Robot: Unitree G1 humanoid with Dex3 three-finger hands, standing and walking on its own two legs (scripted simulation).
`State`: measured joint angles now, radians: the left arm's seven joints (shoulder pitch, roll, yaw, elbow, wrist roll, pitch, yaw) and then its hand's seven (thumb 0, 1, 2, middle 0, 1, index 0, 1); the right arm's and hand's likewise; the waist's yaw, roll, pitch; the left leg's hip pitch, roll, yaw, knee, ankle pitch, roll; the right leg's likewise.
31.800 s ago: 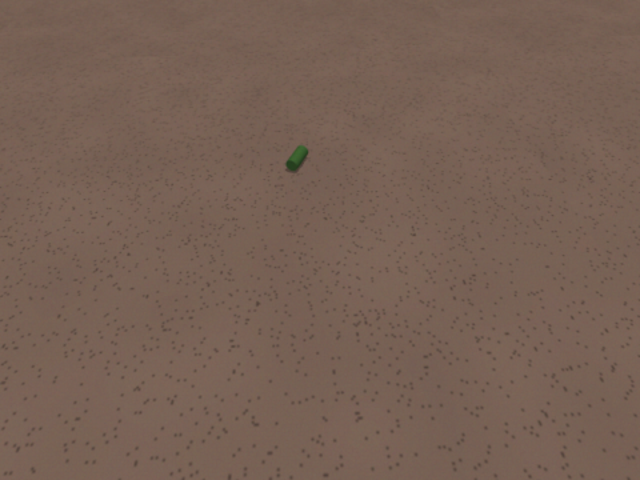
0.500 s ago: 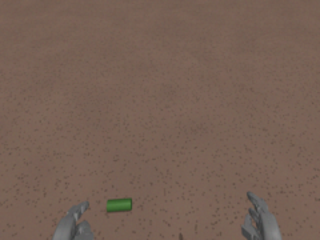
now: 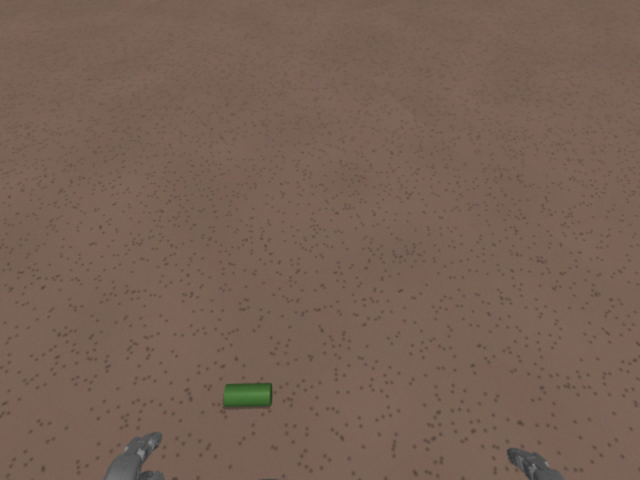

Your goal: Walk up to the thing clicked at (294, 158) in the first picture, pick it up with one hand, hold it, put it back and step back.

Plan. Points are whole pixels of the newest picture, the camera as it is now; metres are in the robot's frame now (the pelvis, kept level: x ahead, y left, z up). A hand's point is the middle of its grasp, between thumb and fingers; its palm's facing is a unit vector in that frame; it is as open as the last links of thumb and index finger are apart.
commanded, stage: stand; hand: left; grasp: from above
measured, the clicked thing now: (248, 394) +0.44 +0.24 -0.72
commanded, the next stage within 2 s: none
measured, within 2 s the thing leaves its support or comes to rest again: neither
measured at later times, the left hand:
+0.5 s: hand out of the picture +0.04 +0.24 -0.13, palm faces +0.04 -0.94 -0.33, open 7.4 cm
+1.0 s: hand out of the picture +0.06 +0.24 -0.13, palm faces +0.02 -0.94 -0.33, open 7.4 cm
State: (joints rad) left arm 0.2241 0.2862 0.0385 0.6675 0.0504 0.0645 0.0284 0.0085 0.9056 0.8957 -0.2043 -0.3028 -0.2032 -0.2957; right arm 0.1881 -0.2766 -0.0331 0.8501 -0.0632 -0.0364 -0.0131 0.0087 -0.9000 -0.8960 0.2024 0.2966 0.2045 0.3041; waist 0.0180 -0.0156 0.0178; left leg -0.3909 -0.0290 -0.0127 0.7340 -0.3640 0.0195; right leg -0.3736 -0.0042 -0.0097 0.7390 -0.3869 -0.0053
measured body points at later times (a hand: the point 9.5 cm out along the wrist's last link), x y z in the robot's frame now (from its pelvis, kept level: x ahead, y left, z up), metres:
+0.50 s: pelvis +0.00 +0.01 +0.03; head -0.01 +0.00 +0.48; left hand +0.04 +0.29 -0.11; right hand +0.07 -0.26 -0.11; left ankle +0.01 +0.11 -0.71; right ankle +0.00 -0.12 -0.71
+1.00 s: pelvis +0.00 +0.00 +0.03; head +0.01 -0.01 +0.48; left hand +0.06 +0.28 -0.10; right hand +0.07 -0.29 -0.11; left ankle +0.01 +0.11 -0.71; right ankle +0.00 -0.12 -0.71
